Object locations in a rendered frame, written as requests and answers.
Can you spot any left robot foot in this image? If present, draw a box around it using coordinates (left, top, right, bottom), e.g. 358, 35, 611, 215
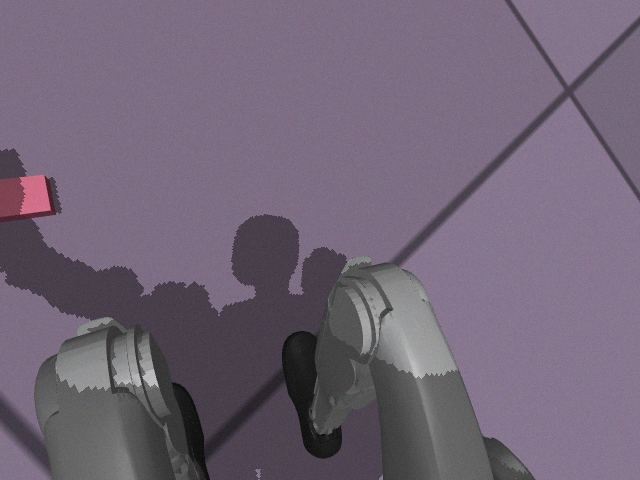
172, 382, 210, 480

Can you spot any right robot hand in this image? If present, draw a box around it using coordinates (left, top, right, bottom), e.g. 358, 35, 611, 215
480, 430, 536, 480

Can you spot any small box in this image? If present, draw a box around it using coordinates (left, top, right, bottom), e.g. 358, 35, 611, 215
0, 175, 56, 222

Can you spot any right robot foot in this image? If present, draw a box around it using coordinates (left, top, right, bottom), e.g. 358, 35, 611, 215
282, 331, 342, 459

